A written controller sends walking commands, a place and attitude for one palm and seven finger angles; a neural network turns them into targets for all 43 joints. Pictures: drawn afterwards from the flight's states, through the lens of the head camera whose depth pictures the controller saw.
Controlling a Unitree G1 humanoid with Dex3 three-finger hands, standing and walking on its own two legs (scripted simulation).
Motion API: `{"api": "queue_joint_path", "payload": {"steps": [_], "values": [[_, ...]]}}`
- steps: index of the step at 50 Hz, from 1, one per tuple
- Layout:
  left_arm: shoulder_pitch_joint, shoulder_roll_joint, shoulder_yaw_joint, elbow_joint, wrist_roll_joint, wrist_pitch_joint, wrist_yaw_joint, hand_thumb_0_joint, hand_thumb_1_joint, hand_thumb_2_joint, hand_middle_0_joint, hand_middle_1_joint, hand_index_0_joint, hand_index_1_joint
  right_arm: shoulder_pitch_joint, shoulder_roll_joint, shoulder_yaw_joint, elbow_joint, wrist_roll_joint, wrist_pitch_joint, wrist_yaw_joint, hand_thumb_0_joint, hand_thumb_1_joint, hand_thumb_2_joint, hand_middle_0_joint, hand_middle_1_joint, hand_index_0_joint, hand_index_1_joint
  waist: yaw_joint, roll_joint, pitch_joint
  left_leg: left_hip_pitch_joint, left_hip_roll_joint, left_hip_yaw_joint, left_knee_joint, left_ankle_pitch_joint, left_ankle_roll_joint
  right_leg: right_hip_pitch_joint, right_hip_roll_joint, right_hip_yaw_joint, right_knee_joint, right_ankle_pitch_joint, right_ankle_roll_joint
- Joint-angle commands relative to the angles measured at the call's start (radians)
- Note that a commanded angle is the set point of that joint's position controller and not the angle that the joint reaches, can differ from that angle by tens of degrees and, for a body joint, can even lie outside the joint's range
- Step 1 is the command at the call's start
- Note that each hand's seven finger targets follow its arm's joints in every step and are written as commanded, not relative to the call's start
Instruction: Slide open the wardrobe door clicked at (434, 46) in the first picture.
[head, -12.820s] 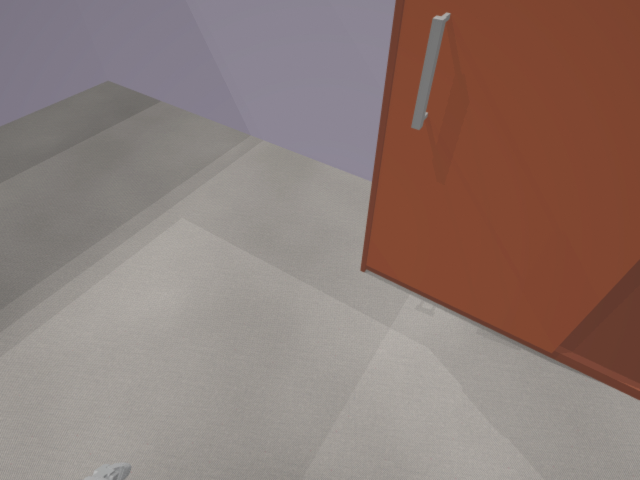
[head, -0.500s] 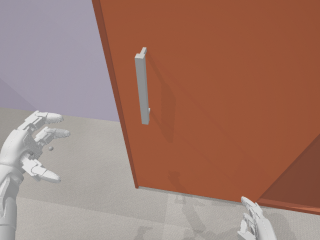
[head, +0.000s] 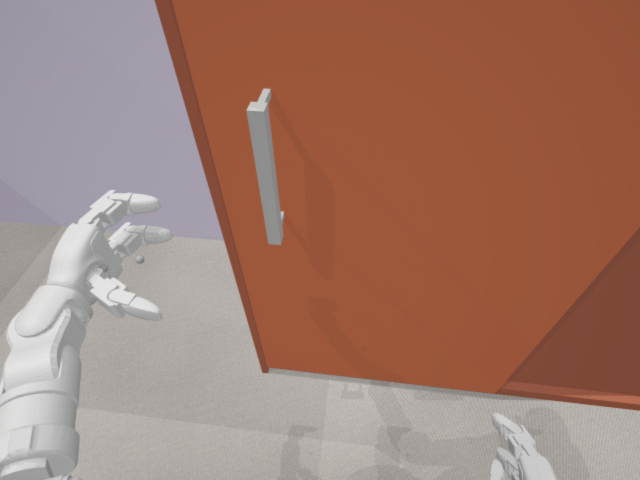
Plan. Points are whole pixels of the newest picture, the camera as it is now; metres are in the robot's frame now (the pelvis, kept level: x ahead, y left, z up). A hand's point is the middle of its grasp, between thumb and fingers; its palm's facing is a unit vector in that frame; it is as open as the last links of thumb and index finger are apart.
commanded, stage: move the hooked fingers beside the handle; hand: left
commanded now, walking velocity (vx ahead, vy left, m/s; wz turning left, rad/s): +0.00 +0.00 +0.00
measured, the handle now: (271, 174) +0.53 +0.11 +0.10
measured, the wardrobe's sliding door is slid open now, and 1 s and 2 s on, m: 0.00 0.00 0.00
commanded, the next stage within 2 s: feel for the door with the fingertips in 1.86 s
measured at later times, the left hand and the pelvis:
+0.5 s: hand (177, 225) +0.39 +0.21 +0.12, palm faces -0.08 -1.00 +0.00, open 14.0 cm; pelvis +0.01 +0.00 +0.00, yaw -1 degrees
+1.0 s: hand (214, 192) +0.46 +0.18 +0.12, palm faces -0.08 -1.00 +0.00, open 14.0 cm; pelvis +0.00 +0.01 -0.01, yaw -1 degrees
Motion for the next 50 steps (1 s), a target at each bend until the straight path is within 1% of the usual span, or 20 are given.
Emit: {"api": "queue_joint_path", "payload": {"steps": [1,6,8,9,11,18,20,24,26,30,31,35,37,39,40,43,45,46,49,50], "values": [[-0.339,0.273,0.096,-0.187,-0.021,-0.063,0.014,0.000,-0.500,0.300,-0.300,-1.200,-0.300,-1.200,-0.052,-0.137,-0.065,-0.151,0.003,-0.048,-0.007,0.000,-0.900,-0.900,0.200,0.300,0.200,0.300,0.003,-0.009,-0.242,0.027,-0.015,-0.056,-0.104,0.161,0.021,0.114,0.010,0.068,-0.090,0.168,-0.013],[-0.437,0.306,0.114,-0.140,-0.014,-0.106,0.029,0.000,-0.500,0.300,-0.300,-1.200,-0.300,-1.200,-0.030,-0.138,-0.065,-0.138,-0.002,-0.033,-0.006,0.000,-0.900,-0.900,0.200,0.300,0.200,0.300,-0.012,-0.014,-0.256,-0.004,-0.017,-0.047,-0.091,0.152,0.024,0.126,0.008,0.088,-0.084,0.174,-0.010],[-0.473,0.290,0.090,-0.114,-0.006,-0.115,0.027,0.000,-0.500,0.300,-0.300,-1.200,-0.300,-1.200,-0.022,-0.137,-0.065,-0.132,0.001,-0.026,-0.005,0.000,-0.900,-0.900,0.200,0.300,0.200,0.300,-0.023,0.022,-0.244,-0.003,-0.019,-0.043,-0.090,0.140,0.023,0.101,0.008,0.089,-0.086,0.165,-0.010],[-0.479,0.310,0.105,-0.090,-0.005,-0.115,0.025,0.000,-0.500,0.300,-0.300,-1.200,-0.300,-1.200,-0.014,-0.141,-0.068,-0.129,-0.001,-0.022,-0.004,0.000,-0.900,-0.900,0.200,0.300,0.200,0.300,-0.022,-0.023,-0.250,-0.017,-0.016,-0.042,-0.080,0.148,0.026,0.117,0.008,0.096,-0.084,0.177,-0.009],[-0.508,0.297,0.077,-0.054,0.007,-0.112,0.015,0.000,-0.500,0.300,-0.300,-1.200,-0.300,-1.200,-0.006,-0.141,-0.068,-0.125,0.004,-0.015,-0.003,0.000,-0.900,-0.900,0.200,0.300,0.200,0.300,-0.033,0.020,-0.250,-0.017,-0.018,-0.037,-0.079,0.142,0.025,0.098,0.006,0.095,-0.082,0.179,-0.009],[-0.541,0.265,0.054,-0.046,-0.002,-0.125,0.014,0.000,-0.500,0.300,-0.300,-1.200,-0.300,-1.200,0.019,-0.143,-0.077,-0.135,0.001,-0.001,0.009,0.000,-0.900,-0.900,0.200,0.300,0.200,0.300,-0.025,0.018,-0.331,0.008,-0.018,-0.047,-0.068,0.212,0.022,0.107,0.012,0.078,-0.053,0.255,-0.016],[-0.527,0.269,0.064,-0.009,0.000,-0.124,0.026,0.000,-0.500,0.300,-0.300,-1.200,-0.300,-1.200,0.030,-0.146,-0.077,-0.130,0.001,0.006,0.014,0.000,-0.900,-0.900,0.200,0.300,0.200,0.300,-0.025,-0.023,-0.315,-0.010,-0.014,-0.046,-0.067,0.221,0.024,0.107,0.015,0.077,-0.051,0.269,-0.013],[-0.581,0.248,0.039,-0.005,0.020,-0.131,0.065,0.000,-0.500,0.300,-0.300,-1.200,-0.300,-1.200,0.035,-0.145,-0.081,-0.130,0.000,0.019,0.023,0.000,-0.900,-0.900,0.200,0.300,0.200,0.300,-0.032,-0.014,-0.286,-0.015,-0.014,-0.052,-0.070,0.204,0.025,0.074,0.014,0.071,-0.049,0.235,-0.016],[-0.600,0.218,0.009,-0.022,0.033,-0.136,0.079,0.000,-0.500,0.300,-0.300,-1.200,-0.300,-1.200,0.037,-0.137,-0.080,-0.131,0.001,0.024,0.028,0.000,-0.900,-0.900,0.200,0.300,0.200,0.300,-0.035,0.049,-0.310,0.015,-0.015,-0.046,-0.071,0.221,0.022,0.067,0.015,0.071,-0.048,0.246,-0.016],[-0.690,0.229,0.009,0.040,0.047,-0.147,0.110,0.000,-0.500,0.300,-0.300,-1.200,-0.300,-1.200,0.056,-0.143,-0.078,-0.111,-0.002,0.038,0.026,0.000,-0.900,-0.900,0.200,0.300,0.200,0.300,-0.060,-0.031,-0.286,-0.013,-0.010,-0.056,-0.069,0.184,0.024,0.044,0.021,0.068,-0.050,0.211,-0.013],[-0.745,0.213,-0.014,0.053,0.052,-0.154,0.114,0.000,-0.500,0.300,-0.300,-1.200,-0.300,-1.200,0.057,-0.142,-0.078,-0.100,-0.001,0.041,0.025,0.000,-0.900,-0.900,0.200,0.300,0.200,0.300,-0.074,-0.019,-0.277,-0.009,-0.010,-0.058,-0.071,0.169,0.022,0.027,0.020,0.066,-0.052,0.198,-0.012],[-0.786,0.253,0.017,0.107,0.067,-0.174,0.130,0.000,-0.500,0.300,-0.300,-1.200,-0.300,-1.200,0.076,-0.144,-0.077,-0.090,-0.006,0.052,0.027,0.000,-0.900,-0.900,0.200,0.300,0.200,0.300,-0.065,-0.001,-0.335,-0.005,-0.014,-0.060,-0.062,0.189,0.020,0.048,0.021,0.071,-0.037,0.216,-0.016],[-0.820,0.230,-0.006,0.147,0.076,-0.180,0.134,0.000,-0.500,0.300,-0.300,-1.200,-0.300,-1.200,0.079,-0.140,-0.074,-0.085,-0.008,0.057,0.031,0.000,-0.900,-0.900,0.200,0.300,0.200,0.300,-0.070,0.034,-0.333,-0.009,-0.016,-0.057,-0.055,0.179,0.018,0.028,0.019,0.071,-0.032,0.209,-0.017],[-0.830,0.267,0.024,0.210,0.083,-0.185,0.139,0.000,-0.500,0.300,-0.300,-1.200,-0.300,-1.200,0.095,-0.149,-0.075,-0.079,-0.012,0.066,0.032,0.000,-0.900,-0.900,0.200,0.300,0.200,0.300,-0.072,-0.024,-0.328,-0.043,-0.015,-0.058,-0.045,0.186,0.023,0.034,0.022,0.072,-0.025,0.222,-0.017],[-0.847,0.248,0.002,0.245,0.087,-0.186,0.134,0.000,-0.500,0.300,-0.300,-1.200,-0.300,-1.200,0.098,-0.146,-0.073,-0.078,-0.009,0.070,0.034,0.000,-0.900,-0.900,0.200,0.300,0.200,0.300,-0.084,-0.031,-0.318,-0.061,-0.017,-0.052,-0.046,0.175,0.023,0.033,0.022,0.075,-0.027,0.224,-0.014],[-0.923,0.232,-0.015,0.287,0.093,-0.201,0.132,0.000,-0.500,0.300,-0.300,-1.200,-0.300,-1.200,0.115,-0.147,-0.076,-0.069,-0.010,0.077,0.038,0.000,-0.900,-0.900,0.200,0.300,0.200,0.300,-0.092,0.010,-0.327,-0.057,-0.017,-0.056,-0.037,0.172,0.019,-0.004,0.023,0.072,-0.017,0.215,-0.018],[-0.944,0.252,0.003,0.288,0.097,-0.219,0.134,0.000,-0.500,0.300,-0.300,-1.200,-0.300,-1.200,0.136,-0.152,-0.081,-0.067,-0.015,0.081,0.042,0.000,-0.900,-0.900,0.200,0.300,0.200,0.300,-0.089,0.020,-0.387,-0.031,-0.016,-0.060,-0.022,0.229,0.019,0.005,0.028,0.071,0.001,0.255,-0.020],[-0.952,0.233,-0.012,0.297,0.097,-0.222,0.133,0.000,-0.500,0.300,-0.300,-1.200,-0.300,-1.200,0.137,-0.149,-0.081,-0.068,-0.015,0.083,0.045,0.000,-0.900,-0.900,0.200,0.300,0.200,0.300,-0.094,0.043,-0.401,-0.026,-0.017,-0.053,-0.016,0.231,0.018,-0.001,0.028,0.076,0.001,0.260,-0.017],[-0.990,0.256,0.010,0.356,0.096,-0.234,0.142,0.000,-0.500,0.300,-0.300,-1.200,-0.300,-1.200,0.164,-0.157,-0.083,-0.056,-0.019,0.093,0.047,0.000,-0.900,-0.900,0.200,0.300,0.200,0.300,-0.106,-0.052,-0.389,-0.074,-0.015,-0.061,-0.007,0.223,0.023,-0.005,0.034,0.069,0.008,0.259,-0.014],[-1.000,0.263,0.012,0.374,0.104,-0.236,0.143,0.000,-0.500,0.300,-0.300,-1.200,-0.300,-1.200,0.169,-0.158,-0.083,-0.052,-0.018,0.099,0.048,0.000,-0.900,-0.900,0.200,0.300,0.200,0.300,-0.109,-0.024,-0.387,-0.081,-0.014,-0.053,-0.007,0.218,0.023,-0.009,0.035,0.075,0.009,0.260,-0.013]]}}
